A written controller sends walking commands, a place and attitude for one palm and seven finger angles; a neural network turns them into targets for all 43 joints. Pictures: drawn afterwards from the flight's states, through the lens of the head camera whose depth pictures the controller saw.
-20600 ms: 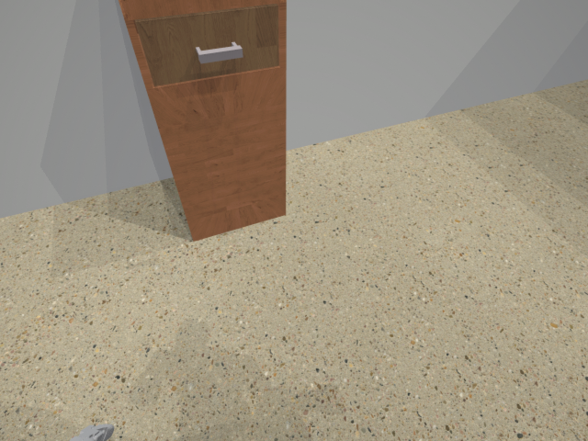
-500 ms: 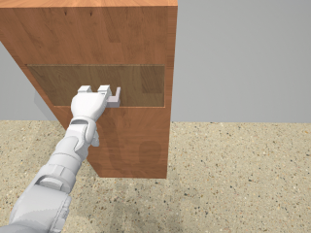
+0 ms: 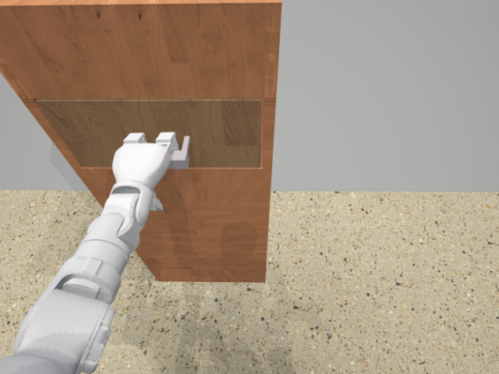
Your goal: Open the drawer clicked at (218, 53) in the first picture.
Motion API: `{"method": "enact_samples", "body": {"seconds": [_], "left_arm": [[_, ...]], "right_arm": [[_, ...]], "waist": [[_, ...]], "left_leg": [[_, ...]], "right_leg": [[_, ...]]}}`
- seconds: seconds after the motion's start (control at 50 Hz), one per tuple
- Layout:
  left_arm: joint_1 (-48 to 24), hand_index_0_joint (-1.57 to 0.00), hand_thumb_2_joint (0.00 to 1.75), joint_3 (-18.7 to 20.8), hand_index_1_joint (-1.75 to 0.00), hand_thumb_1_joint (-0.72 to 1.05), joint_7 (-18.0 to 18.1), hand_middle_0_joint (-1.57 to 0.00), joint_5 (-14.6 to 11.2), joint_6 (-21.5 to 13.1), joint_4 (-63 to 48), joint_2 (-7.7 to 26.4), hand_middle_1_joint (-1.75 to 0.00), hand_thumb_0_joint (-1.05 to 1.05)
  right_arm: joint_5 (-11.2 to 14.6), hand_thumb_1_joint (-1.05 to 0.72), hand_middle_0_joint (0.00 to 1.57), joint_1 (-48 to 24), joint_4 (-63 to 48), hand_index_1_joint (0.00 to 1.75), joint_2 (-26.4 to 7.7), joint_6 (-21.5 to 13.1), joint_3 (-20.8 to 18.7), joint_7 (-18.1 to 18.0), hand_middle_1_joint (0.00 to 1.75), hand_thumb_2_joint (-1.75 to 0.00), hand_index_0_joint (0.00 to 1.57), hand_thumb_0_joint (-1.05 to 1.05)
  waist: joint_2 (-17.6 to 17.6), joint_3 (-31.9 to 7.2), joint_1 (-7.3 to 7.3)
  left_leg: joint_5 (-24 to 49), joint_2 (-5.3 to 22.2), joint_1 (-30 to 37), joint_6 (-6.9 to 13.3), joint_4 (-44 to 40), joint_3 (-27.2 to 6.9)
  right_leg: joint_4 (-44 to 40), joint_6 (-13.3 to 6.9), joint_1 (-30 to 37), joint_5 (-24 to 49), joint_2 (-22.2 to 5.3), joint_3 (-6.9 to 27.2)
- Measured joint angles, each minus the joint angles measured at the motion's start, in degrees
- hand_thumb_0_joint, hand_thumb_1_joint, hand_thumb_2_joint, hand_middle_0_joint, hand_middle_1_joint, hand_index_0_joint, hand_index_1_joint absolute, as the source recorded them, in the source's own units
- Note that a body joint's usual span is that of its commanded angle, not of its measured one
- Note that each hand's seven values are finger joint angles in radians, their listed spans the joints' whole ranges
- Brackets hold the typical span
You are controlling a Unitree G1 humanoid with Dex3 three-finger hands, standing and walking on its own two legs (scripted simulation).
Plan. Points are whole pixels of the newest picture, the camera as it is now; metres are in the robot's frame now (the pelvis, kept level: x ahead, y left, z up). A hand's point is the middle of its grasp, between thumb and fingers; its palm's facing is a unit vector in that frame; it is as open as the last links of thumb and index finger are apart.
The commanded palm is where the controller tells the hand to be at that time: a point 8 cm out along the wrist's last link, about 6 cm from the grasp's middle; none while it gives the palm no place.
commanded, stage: close the thumb around the handle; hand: left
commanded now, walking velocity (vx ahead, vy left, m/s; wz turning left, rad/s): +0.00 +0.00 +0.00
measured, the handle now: (157, 150) +0.50 +0.18 +0.06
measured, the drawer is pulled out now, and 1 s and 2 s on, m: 0.00 0.02 0.14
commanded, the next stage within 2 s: pull the drawer open in 0.40 s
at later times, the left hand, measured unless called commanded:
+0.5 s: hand (153, 180) +0.44 +0.18 +0.04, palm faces +0.00 -0.02 -1.00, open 5.8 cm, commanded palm +0.41 +0.18 +0.10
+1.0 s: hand (151, 193) +0.41 +0.18 +0.04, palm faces +0.03 -0.05 -1.00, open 5.9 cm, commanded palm +0.39 +0.18 +0.10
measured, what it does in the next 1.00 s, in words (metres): stands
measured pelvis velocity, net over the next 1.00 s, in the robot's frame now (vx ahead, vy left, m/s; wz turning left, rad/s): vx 0.03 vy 0.00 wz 0.00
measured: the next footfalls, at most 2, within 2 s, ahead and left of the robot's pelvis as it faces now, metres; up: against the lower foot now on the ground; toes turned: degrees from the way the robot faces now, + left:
none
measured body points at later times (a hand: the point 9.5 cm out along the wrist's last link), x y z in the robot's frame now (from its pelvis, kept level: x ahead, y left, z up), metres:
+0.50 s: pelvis +0.00 +0.00 +0.00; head +0.05 -0.02 +0.45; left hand +0.43 +0.18 +0.10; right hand +0.08 -0.27 -0.13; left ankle -0.01 +0.10 -0.71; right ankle +0.00 -0.12 -0.71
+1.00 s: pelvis +0.03 +0.00 +0.01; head +0.07 -0.02 +0.45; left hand +0.41 +0.18 +0.09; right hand +0.14 -0.26 -0.12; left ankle -0.01 +0.10 -0.71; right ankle +0.00 -0.12 -0.71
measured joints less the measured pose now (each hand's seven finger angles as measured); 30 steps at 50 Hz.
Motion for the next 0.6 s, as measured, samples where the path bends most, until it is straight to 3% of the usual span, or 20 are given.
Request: {"method": "enact_samples", "body": {"seconds": [0.3,0.6], "left_arm": [[-0.6,-0.40,0.80,-0.2,-1.33,0.66,0.6,-0.39,0.3,0.6,0.9,-0.1,-1.33,0.00],[0.8,-0.39,0.79,0.2,-1.35,0.68,0.0,-0.36,0.2,0.4,-0.6,0.2,-1.35,0.01]], "right_arm": [[0.2,-0.90,0.21,-0.1,-0.1,0.30,0.1,-0.3,0.2,0.1,0.30,-0.90,0.21,0.01],[0.2,-0.90,0.21,-0.6,-0.8,0.30,-0.1,-0.2,0.2,-0.1,0.30,-0.90,0.21,0.01]], "waist": [[0.1,0.1,-0.05],[-0.1,0.0,0.00]], "left_leg": [[0.1,0.0,0.1,-0.1,-0.2,0.0],[0.0,0.2,0.7,-0.2,-0.6,0.2]], "right_leg": [[0.0,-0.1,0.1,0.0,0.0,0.0],[-0.3,-0.2,0.4,0.0,0.2,0.1]]}}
